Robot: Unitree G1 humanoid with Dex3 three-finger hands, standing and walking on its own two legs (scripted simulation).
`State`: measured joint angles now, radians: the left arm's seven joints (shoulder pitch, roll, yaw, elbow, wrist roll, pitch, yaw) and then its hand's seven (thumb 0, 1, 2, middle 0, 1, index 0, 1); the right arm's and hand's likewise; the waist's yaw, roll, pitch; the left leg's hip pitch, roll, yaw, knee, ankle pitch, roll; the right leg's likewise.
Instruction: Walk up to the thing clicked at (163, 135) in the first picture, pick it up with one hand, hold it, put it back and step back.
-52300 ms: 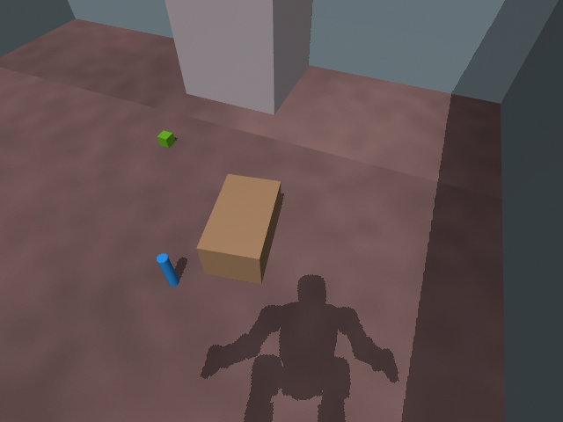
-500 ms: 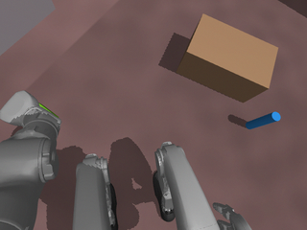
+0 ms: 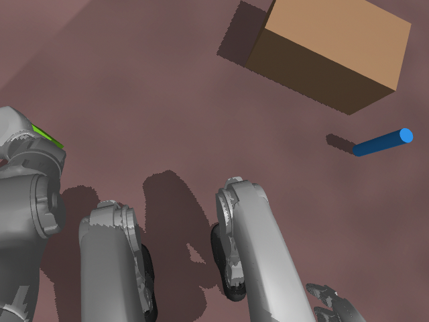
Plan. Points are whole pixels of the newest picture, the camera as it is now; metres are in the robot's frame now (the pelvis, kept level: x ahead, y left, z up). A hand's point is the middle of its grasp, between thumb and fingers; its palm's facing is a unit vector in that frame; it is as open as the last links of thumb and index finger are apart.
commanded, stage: crouch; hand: left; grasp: from above
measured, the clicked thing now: (35, 145) +0.46 +0.28 -0.19
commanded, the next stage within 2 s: lower in 0.48 s
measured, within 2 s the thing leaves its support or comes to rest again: neither
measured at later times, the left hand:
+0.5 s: hand (34, 145) +0.46 +0.29 -0.20, palm faces -0.24 -0.33 -0.91, open 8.6 cm
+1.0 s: hand (50, 149) +0.47 +0.28 -0.26, palm faces -0.27 -0.33 -0.90, open 8.6 cm
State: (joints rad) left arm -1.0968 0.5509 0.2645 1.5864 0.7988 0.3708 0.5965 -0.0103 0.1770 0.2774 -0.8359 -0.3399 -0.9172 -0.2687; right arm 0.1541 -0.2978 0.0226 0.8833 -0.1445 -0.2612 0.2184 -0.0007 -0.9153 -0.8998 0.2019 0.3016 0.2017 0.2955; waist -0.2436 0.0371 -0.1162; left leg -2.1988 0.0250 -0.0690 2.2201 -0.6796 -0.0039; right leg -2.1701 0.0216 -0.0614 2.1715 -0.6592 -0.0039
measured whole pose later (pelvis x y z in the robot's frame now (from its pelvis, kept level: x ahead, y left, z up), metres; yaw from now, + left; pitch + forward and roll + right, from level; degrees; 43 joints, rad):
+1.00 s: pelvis +0.00 +0.00 -0.07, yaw -4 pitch +34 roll -8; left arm -1.19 0.75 0.33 1.75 0.87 0.26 0.65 -0.02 0.16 0.27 -0.87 -0.30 -0.95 -0.23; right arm 0.18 -0.34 0.11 0.87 -0.21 -0.33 0.32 0.00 -0.93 -0.90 0.20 0.30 0.20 0.30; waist -0.32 -0.01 0.06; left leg -2.36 0.02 -0.13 2.45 -0.69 0.00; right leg -2.30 0.03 -0.11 2.35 -0.65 0.01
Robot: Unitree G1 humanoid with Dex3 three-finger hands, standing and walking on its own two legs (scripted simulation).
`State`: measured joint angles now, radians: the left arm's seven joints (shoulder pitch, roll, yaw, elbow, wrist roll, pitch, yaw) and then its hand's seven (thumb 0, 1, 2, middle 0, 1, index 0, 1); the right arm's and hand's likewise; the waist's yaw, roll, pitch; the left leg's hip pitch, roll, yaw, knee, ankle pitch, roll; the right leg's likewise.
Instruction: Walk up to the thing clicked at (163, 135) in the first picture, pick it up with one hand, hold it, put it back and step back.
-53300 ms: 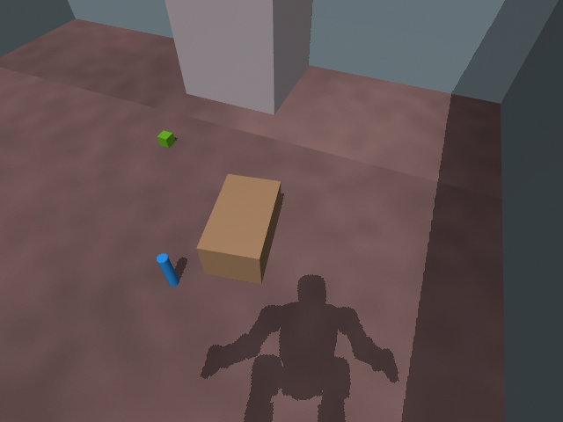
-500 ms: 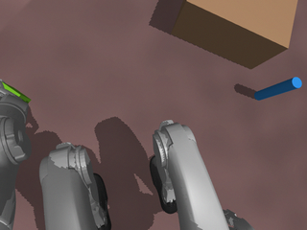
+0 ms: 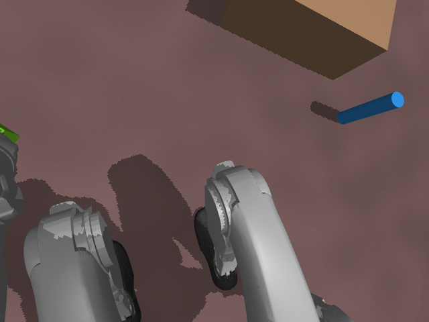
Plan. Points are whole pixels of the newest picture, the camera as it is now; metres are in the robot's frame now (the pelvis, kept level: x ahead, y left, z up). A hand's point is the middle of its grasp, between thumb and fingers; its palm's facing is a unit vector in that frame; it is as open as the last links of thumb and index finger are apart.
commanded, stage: rest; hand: left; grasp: from above
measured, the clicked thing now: out of the picture +0.46 +0.31 -0.23
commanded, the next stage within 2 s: open in 1.10 s
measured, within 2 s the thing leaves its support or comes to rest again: rests again in 1.08 s
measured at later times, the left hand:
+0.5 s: hand out of the picture +0.45 +0.30 -0.22, palm faces -0.25 -0.36 -0.90, open 8.6 cm
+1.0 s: hand out of the picture +0.46 +0.30 -0.24, palm faces -0.26 -0.35 -0.90, open 8.6 cm
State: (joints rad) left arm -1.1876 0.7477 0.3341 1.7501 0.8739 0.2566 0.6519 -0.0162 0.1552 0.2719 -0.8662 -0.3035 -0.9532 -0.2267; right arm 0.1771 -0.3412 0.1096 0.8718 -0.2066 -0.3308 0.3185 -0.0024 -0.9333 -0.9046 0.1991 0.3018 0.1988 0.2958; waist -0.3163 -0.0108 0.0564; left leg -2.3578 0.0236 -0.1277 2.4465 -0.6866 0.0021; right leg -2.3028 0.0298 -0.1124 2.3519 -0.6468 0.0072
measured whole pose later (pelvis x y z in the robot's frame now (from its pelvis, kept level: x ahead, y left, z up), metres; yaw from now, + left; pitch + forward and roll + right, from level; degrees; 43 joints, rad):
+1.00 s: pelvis +0.00 +0.01 +0.00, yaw -5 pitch +30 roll -13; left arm -1.20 0.93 0.33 1.82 0.85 0.20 0.73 -0.03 0.17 0.28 -0.85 -0.31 -0.92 -0.27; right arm 0.15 -0.37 0.25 0.78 -0.23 -0.39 0.40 0.00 -0.93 -0.91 0.20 0.30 0.20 0.30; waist -0.40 -0.10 0.19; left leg -2.33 0.03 -0.22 2.49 -0.71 0.00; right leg -2.24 0.06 -0.19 2.32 -0.63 0.02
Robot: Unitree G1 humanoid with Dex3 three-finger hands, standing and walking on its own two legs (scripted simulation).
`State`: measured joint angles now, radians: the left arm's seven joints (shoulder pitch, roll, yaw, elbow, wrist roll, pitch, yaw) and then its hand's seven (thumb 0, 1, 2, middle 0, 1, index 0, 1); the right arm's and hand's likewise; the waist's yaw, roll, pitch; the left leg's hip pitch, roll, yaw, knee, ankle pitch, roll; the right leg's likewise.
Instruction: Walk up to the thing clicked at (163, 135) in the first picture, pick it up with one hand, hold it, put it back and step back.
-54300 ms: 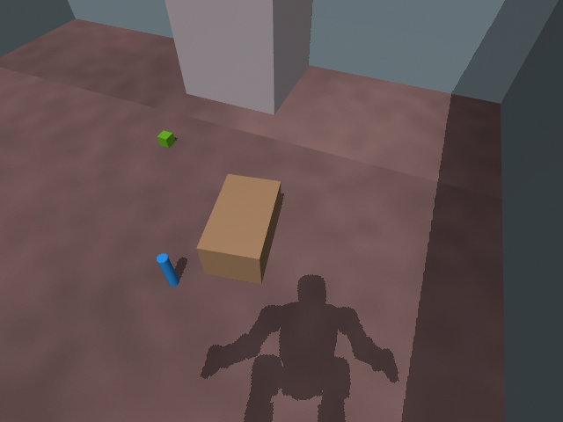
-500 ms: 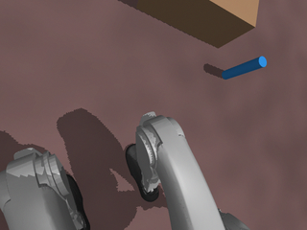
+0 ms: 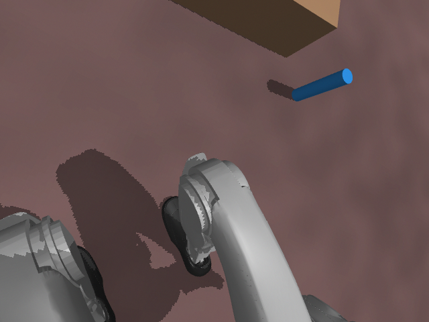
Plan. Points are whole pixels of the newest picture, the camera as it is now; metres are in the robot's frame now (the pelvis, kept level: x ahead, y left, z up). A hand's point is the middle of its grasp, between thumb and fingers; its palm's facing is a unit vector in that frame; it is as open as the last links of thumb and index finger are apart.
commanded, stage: rest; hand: left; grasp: from above
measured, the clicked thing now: out of the picture +0.44 +0.34 -0.28
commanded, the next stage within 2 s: open in 0.10 s
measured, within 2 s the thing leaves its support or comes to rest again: rests again in 0.08 s
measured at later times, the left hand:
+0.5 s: hand out of the picture +0.43 +0.34 -0.25, palm faces -0.22 -0.37 -0.90, open 10.2 cm
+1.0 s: hand out of the picture +0.43 +0.34 -0.25, palm faces -0.22 -0.37 -0.90, open 12.8 cm
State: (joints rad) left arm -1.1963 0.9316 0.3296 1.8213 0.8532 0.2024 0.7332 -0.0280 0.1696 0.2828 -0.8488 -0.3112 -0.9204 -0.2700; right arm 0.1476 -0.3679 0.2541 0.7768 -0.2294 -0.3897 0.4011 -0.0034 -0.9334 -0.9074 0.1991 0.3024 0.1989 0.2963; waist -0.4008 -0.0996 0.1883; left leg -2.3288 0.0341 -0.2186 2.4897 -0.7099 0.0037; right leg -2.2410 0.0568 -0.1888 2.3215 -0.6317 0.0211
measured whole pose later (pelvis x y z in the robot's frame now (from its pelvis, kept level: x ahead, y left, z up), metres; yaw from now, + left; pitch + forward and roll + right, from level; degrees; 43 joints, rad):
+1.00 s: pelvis -0.01 +0.00 +0.01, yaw -1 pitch +28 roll -14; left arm -1.20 1.01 0.29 1.82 0.84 0.20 0.72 0.00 -0.31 0.81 -0.34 -0.74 -0.33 -0.75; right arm 0.15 -0.38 0.31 0.74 -0.23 -0.41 0.38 0.00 -0.92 -0.90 0.20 0.30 0.20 0.30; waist -0.42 -0.13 0.23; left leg -2.31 0.03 -0.24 2.48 -0.69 0.01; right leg -2.20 0.06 -0.21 2.29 -0.60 0.04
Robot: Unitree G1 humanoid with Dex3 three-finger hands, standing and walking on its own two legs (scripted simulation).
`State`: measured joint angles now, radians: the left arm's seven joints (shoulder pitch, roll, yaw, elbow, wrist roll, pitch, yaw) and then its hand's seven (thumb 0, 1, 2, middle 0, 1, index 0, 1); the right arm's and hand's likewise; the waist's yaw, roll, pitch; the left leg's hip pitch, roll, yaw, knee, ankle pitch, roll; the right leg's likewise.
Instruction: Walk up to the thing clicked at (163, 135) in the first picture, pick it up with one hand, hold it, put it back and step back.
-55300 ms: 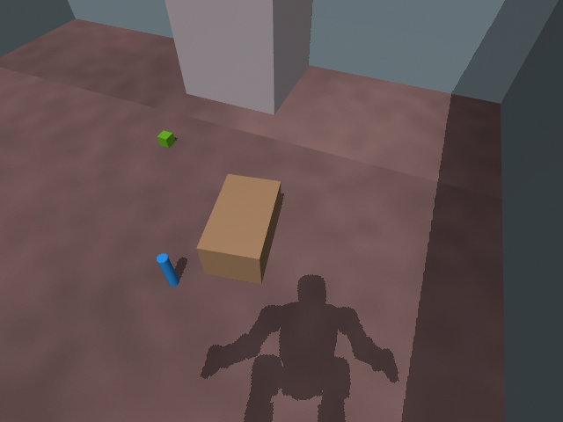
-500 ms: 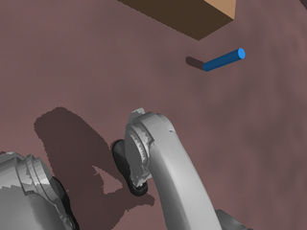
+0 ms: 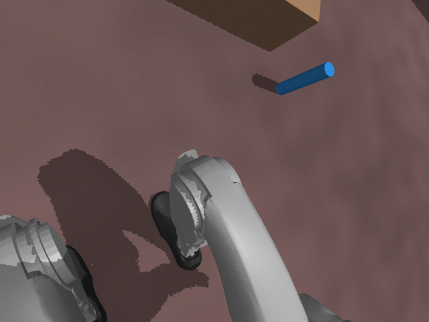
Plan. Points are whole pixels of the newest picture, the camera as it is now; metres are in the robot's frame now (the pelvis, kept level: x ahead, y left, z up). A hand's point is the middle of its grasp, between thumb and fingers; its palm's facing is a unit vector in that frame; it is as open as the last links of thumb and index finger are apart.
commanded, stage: open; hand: left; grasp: from above
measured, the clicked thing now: out of the picture +0.44 +0.35 -0.29
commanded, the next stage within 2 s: withdraw in 0.32 s
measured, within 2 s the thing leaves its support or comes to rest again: neither
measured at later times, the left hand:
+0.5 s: hand out of the picture +0.43 +0.35 -0.25, palm faces -0.22 -0.37 -0.90, open 13.4 cm
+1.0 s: hand out of the picture +0.40 +0.35 -0.09, palm faces -0.44 -0.23 -0.87, open 13.9 cm
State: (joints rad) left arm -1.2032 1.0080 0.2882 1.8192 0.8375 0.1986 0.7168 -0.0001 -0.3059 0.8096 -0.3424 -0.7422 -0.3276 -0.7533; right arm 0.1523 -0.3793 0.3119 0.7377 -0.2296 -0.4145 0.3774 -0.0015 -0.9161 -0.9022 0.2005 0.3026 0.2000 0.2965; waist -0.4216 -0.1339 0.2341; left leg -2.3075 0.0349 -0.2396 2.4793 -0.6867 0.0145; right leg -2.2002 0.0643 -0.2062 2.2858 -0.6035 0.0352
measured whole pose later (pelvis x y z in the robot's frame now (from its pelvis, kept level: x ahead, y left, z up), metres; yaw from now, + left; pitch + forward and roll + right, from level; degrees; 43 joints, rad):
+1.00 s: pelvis +0.00 -0.01 +0.04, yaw +7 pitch +31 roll -8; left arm -0.83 0.67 0.00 1.19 0.94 0.06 0.16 0.00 -0.48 0.98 -0.10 -0.98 -0.11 -0.97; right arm 0.14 -0.33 0.07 0.70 -0.09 -0.19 0.26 0.00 -0.92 -0.90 0.20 0.30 0.20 0.30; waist -0.18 0.05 -0.05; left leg -2.20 0.03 -0.11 2.32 -0.67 0.02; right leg -2.14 0.03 -0.10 2.22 -0.63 0.02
